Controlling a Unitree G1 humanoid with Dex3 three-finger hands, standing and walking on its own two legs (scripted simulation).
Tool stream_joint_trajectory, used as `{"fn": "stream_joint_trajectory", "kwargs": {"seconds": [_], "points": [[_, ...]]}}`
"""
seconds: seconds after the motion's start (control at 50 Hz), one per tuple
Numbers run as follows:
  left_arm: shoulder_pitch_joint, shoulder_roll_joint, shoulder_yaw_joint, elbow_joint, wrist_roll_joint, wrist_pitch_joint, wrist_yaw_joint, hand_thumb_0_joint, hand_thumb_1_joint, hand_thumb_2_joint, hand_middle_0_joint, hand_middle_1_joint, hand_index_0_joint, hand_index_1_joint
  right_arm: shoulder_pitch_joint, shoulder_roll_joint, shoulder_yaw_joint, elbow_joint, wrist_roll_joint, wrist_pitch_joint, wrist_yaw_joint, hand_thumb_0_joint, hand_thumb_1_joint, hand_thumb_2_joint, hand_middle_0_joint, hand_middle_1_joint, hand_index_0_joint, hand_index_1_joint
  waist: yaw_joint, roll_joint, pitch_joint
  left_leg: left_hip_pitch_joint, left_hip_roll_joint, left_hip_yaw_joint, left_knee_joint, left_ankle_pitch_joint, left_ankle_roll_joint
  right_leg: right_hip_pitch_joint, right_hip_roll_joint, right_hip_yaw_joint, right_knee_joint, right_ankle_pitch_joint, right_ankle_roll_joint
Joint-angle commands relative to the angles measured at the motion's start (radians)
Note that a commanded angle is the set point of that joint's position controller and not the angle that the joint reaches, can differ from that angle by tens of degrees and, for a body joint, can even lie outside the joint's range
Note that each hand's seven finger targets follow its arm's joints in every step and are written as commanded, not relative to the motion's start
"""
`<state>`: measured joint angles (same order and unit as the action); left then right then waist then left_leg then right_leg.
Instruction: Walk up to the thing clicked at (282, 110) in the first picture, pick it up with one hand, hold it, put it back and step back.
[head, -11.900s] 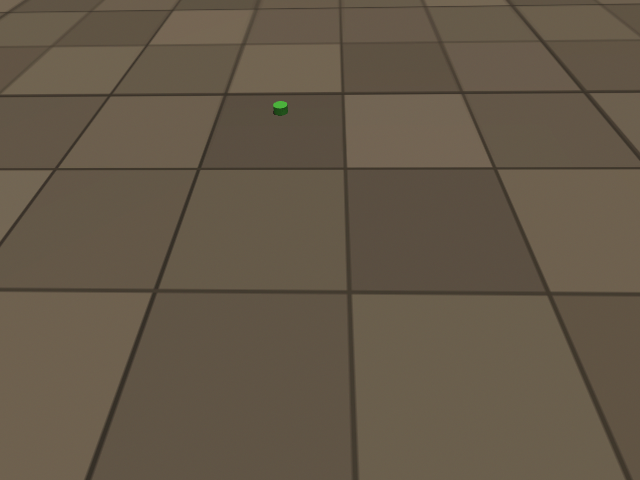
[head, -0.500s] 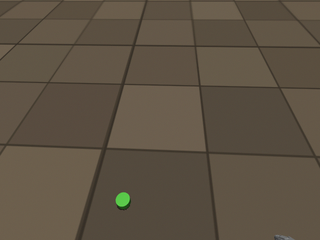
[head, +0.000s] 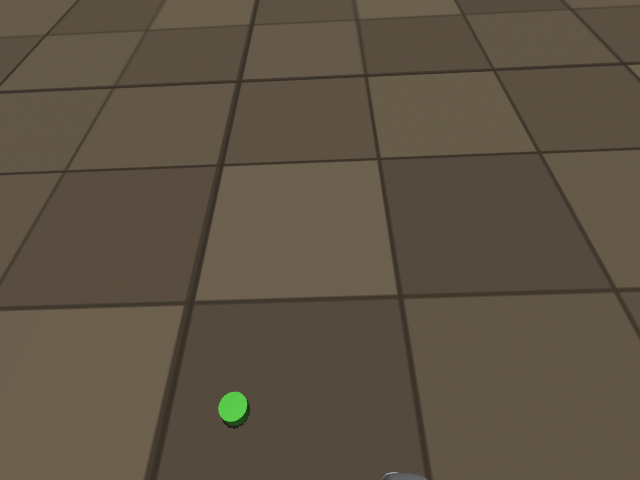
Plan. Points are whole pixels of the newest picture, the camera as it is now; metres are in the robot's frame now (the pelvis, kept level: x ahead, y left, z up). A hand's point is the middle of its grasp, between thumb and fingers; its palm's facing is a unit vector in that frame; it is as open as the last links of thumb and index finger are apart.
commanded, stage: walk up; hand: left
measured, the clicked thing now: (234, 408) +0.43 +0.29 -0.74
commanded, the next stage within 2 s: stand in 1.70 s
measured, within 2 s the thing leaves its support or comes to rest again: neither
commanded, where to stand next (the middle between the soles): +0.05 +0.02 m, yaw +4 degrees
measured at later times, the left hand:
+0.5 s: hand out of the picture +0.04 +0.30 -0.15, palm faces +0.04 -0.93 -0.37, open 7.4 cm
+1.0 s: hand out of the picture -0.05 +0.28 -0.10, palm faces +0.05 -0.86 -0.51, open 7.4 cm
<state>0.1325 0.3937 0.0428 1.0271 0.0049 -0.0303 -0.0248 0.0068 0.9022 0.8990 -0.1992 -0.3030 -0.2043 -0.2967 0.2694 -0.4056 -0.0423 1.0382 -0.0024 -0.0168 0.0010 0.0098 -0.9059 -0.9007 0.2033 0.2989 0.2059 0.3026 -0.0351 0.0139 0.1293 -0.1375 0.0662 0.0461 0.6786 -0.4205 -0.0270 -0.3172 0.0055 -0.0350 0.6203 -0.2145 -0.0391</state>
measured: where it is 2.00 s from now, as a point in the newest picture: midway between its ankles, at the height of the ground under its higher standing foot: outside the picture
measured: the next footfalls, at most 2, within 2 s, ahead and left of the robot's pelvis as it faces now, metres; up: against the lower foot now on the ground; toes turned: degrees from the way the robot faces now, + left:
left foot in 0.36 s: -0.02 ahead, +0.15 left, +0.00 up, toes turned +3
right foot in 0.76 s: -0.01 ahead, -0.12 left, +0.00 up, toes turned -1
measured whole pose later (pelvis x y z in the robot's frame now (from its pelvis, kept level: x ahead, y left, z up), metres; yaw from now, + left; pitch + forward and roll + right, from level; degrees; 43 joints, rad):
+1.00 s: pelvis -0.03 -0.01 +0.01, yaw +3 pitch -4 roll -1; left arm 0.40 0.39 0.05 0.93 0.03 -0.09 0.02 0.01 0.90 0.90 -0.20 -0.30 -0.21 -0.30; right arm 0.30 -0.47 -0.10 0.87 -0.03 0.05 0.08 0.01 -0.91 -0.90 0.20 0.30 0.20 0.30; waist 0.02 0.12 0.07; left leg -0.53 -0.03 -0.18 1.03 -0.27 -0.02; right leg -0.11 -0.01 -0.08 0.47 -0.29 -0.02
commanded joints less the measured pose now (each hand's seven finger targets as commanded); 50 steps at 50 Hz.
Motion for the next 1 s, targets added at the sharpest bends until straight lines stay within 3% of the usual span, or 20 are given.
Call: {"fn": "stream_joint_trajectory", "kwargs": {"seconds": [0.0, 0.04, 0.14, 0.3, 0.32, 0.34, 0.36, 0.38, 0.42, 0.44, 0.5, 0.6, 0.68, 0.72, 0.74, 0.76, 0.78, 0.8, 0.84, 0.98], "points": [[-0.001, 0.246, 0.042, -0.081, -0.011, -0.026, 0.05, 0.0, 0.9, 0.9, -0.2, -0.3, -0.2, -0.3, -0.045, -0.15, -0.022, -0.08, 0.028, 0.026, -0.037, 0.0, -0.9, -0.9, 0.2, 0.3, 0.2, 0.3, 0.039, -0.068, -0.201, -0.175, -0.064, -0.195, 0.304, -0.22, 0.045, 0.228, -0.359, 0.391, -0.2, 0.689, -0.206], [-0.06, 0.213, 0.035, -0.096, -0.019, -0.01, 0.062, 0.0, 0.9, 0.9, -0.2, -0.3, -0.2, -0.3, -0.017, -0.153, -0.022, -0.063, 0.025, 0.034, -0.04, 0.0, -0.9, -0.9, 0.2, 0.3, 0.2, 0.3, 0.018, -0.092, -0.178, -0.214, -0.059, -0.202, 0.305, -0.167, 0.042, 0.204, -0.308, 0.277, -0.191, 0.628, -0.149], [-0.099, 0.211, 0.051, -0.144, 0.009, 0.022, 0.066, 0.0, 0.9, 0.9, -0.2, -0.3, -0.2, -0.3, 0.02, -0.162, -0.028, -0.067, 0.016, 0.051, -0.042, 0.0, -0.9, -0.9, 0.2, 0.3, 0.2, 0.3, 0.034, -0.162, -0.209, -0.22, -0.088, -0.107, 0.371, -0.1, 0.013, 0.15, -0.282, 0.171, -0.136, 0.721, -0.189], [-0.145, 0.243, 0.065, -0.159, -0.002, 0.05, 0.065, 0.0, 0.9, 0.9, -0.2, -0.3, -0.2, -0.3, 0.034, -0.171, -0.056, -0.059, -0.023, 0.042, -0.018, 0.0, -0.9, -0.9, 0.2, 0.3, 0.2, 0.3, 0.007, -0.17, -0.243, -0.077, -0.075, -0.022, -0.099, 0.085, 0.035, 0.044, -0.291, 0.224, -0.071, 0.196, -0.13], [-0.136, 0.219, 0.057, -0.157, -0.007, 0.054, 0.063, 0.0, 0.9, 0.9, -0.2, -0.3, -0.2, -0.3, 0.028, -0.184, -0.063, -0.062, -0.04, 0.036, -0.014, 0.0, -0.9, -0.9, 0.2, 0.3, 0.2, 0.3, 0.0, -0.118, -0.211, -0.038, -0.047, -0.089, -0.18, 0.11, 0.058, -0.05, -0.267, 0.215, -0.036, 0.072, -0.083], [-0.098, 0.173, 0.048, -0.156, -0.014, 0.055, 0.06, 0.0, 0.9, 0.9, -0.2, -0.3, -0.2, -0.3, -0.026, -0.251, -0.077, -0.09, -0.056, 0.032, -0.009, 0.0, -0.9, -0.9, 0.2, 0.3, 0.2, 0.3, 0.027, 0.102, -0.169, -0.06, 0.116, -0.361, -0.314, 0.086, 0.12, -0.162, -0.148, 0.134, 0.091, -0.131, -0.015], [-0.125, 0.173, 0.055, -0.157, -0.018, 0.055, 0.071, 0.0, 0.9, 0.9, -0.2, -0.3, -0.2, -0.3, -0.143, -0.34, -0.091, -0.14, -0.044, 0.034, 0.0, 0.0, -0.9, -0.9, 0.2, 0.3, 0.2, 0.3, 0.015, 0.273, -0.118, -0.227, 0.288, -0.543, -0.417, 0.07, 0.257, -0.161, 0.021, 0.011, 0.313, -0.424, 0.025], [-0.156, 0.206, 0.072, -0.138, -0.001, 0.055, 0.077, 0.0, 0.9, 0.9, -0.2, -0.3, -0.2, -0.3, -0.174, -0.335, -0.094, -0.147, -0.045, 0.027, 0.004, 0.0, -0.9, -0.9, 0.2, 0.3, 0.2, 0.3, -0.003, 0.216, -0.077, -0.343, 0.311, -0.587, -0.432, 0.069, 0.311, -0.098, 0.021, 0.127, 0.458, -0.434, 0.023], [-0.092, 0.188, 0.073, -0.107, -0.012, 0.057, 0.063, 0.0, 0.9, 0.9, -0.2, -0.3, -0.2, -0.3, -0.2, -0.248, -0.067, -0.151, -0.047, 0.008, -0.012, 0.0, -0.9, -0.9, 0.2, 0.3, 0.2, 0.3, 0.044, 0.055, -0.085, -0.264, 0.179, -0.364, -0.323, 0.181, 0.243, -0.126, 0.05, 0.206, 0.521, -0.305, 0.013], [-0.046, 0.173, 0.064, -0.083, -0.009, 0.051, 0.047, 0.0, 0.9, 0.9, -0.2, -0.3, -0.2, -0.3, -0.18, -0.206, -0.059, -0.138, -0.046, -0.008, -0.016, 0.0, -0.9, -0.9, 0.2, 0.3, 0.2, 0.3, 0.049, 0.041, -0.12, -0.206, 0.13, -0.31, -0.345, -0.02, 0.193, -0.115, 0.033, 0.201, 0.452, -0.228, 0.008], [-0.012, 0.227, 0.082, -0.116, 0.024, 0.015, 0.001, 0.0, 0.9, 0.9, -0.2, -0.3, -0.2, -0.3, -0.067, -0.298, -0.109, -0.148, -0.051, -0.026, 0.012, 0.0, -0.9, -0.9, 0.2, 0.3, 0.2, 0.3, -0.004, 0.183, -0.169, 0.104, 0.201, -0.461, -0.416, -0.379, 0.253, -0.265, 0.012, 0.068, 0.356, -0.303, 0.042], [-0.059, 0.221, 0.071, -0.16, 0.03, -0.013, -0.012, 0.0, 0.9, 0.9, -0.2, -0.3, -0.2, -0.3, 0.048, -0.296, -0.11, -0.169, -0.038, -0.042, 0.018, 0.0, -0.9, -0.9, 0.2, 0.3, 0.2, 0.3, -0.063, 0.113, -0.046, 0.174, 0.253, -0.47, -0.435, -0.206, 0.277, -0.341, -0.037, 0.087, 0.198, -0.33, 0.036], [0.127, 0.211, 0.07, -0.123, 0.015, -0.037, -0.016, 0.0, 0.9, 0.9, -0.2, -0.3, -0.2, -0.3, -0.053, -0.282, -0.102, -0.226, -0.036, -0.027, 0.035, 0.0, -0.9, -0.9, 0.2, 0.3, 0.2, 0.3, 0.014, 0.189, -0.085, -0.053, 0.168, -0.283, -0.375, -0.109, 0.239, -0.008, -0.026, -0.001, -0.02, -0.249, 0.026], [0.365, 0.223, 0.086, -0.051, 0.012, -0.05, 0.005, 0.0, 0.9, 0.9, -0.2, -0.3, -0.2, -0.3, -0.149, -0.234, -0.087, -0.262, -0.037, 0.0, 0.044, 0.0, -0.9, -0.9, 0.2, 0.3, 0.2, 0.3, 0.139, 0.077, -0.125, -0.267, 0.053, -0.128, -0.117, -0.122, 0.17, 0.322, 0.023, -0.075, -0.194, -0.067, 0.031], [0.464, 0.294, 0.109, -0.039, 0.023, -0.056, 0.025, 0.0, 0.9, 0.9, -0.2, -0.3, -0.2, -0.3, -0.137, -0.161, -0.066, -0.288, -0.035, 0.013, 0.046, 0.0, -0.9, -0.9, 0.2, 0.3, 0.2, 0.3, 0.182, -0.127, -0.117, -0.49, -0.041, -0.048, 0.146, -0.224, 0.12, 0.464, -0.064, 0.111, -0.284, -0.207, 0.024], [0.46, 0.399, 0.126, -0.079, 0.037, -0.065, 0.042, 0.0, 0.9, 0.9, -0.2, -0.3, -0.2, -0.3, -0.154, -0.12, -0.055, -0.335, -0.03, 0.022, 0.049, 0.0, -0.9, -0.9, 0.2, 0.3, 0.2, 0.3, 0.182, -0.26, -0.065, -0.706, -0.158, -0.124, 0.395, -0.208, 0.057, 0.387, -0.371, 0.651, -0.476, -0.616, -0.063], [0.342, 0.426, 0.117, -0.119, 0.033, -0.065, 0.05, 0.0, 0.9, 0.9, -0.2, -0.3, -0.2, -0.3, -0.166, -0.2, -0.077, -0.324, -0.027, 0.031, 0.042, 0.0, -0.9, -0.9, 0.2, 0.3, 0.2, 0.3, 0.139, -0.098, 0.033, -0.659, -0.088, -0.304, 0.428, -0.121, 0.054, 0.187, -0.498, 0.792, -0.558, -0.757, -0.148], [0.245, 0.404, 0.11, -0.156, 0.021, -0.073, 0.051, 0.0, 0.9, 0.9, -0.2, -0.3, -0.2, -0.3, -0.105, -0.248, -0.092, -0.287, -0.013, 0.023, 0.049, 0.0, -0.9, -0.9, 0.2, 0.3, 0.2, 0.3, 0.079, -0.014, 0.079, -0.64, -0.058, -0.313, 0.431, -0.037, 0.054, 0.165, -0.461, 0.681, -0.523, -0.701, -0.163], [0.179, 0.339, 0.093, -0.169, 0.012, -0.088, 0.06, 0.0, 0.9, 0.9, -0.2, -0.3, -0.2, -0.3, 0.022, -0.246, -0.102, -0.22, -0.01, 0.028, 0.059, 0.0, -0.9, -0.9, 0.2, 0.3, 0.2, 0.3, 0.018, -0.036, 0.07, -0.543, -0.05, -0.291, 0.412, 0.095, 0.032, 0.134, -0.301, 0.396, -0.471, -0.443, -0.06], [0.185, 0.265, 0.082, -0.199, 0.019, -0.091, 0.083, 0.0, 0.9, 0.9, -0.2, -0.3, -0.2, -0.3, 0.019, -0.152, -0.076, -0.236, -0.014, 0.049, 0.051, 0.0, -0.9, -0.9, 0.2, 0.3, 0.2, 0.3, 0.034, -0.164, 0.026, -0.341, -0.074, -0.201, 0.258, 0.158, 0.006, 0.076, -0.255, 0.047, -0.242, 0.615, -0.104]]}}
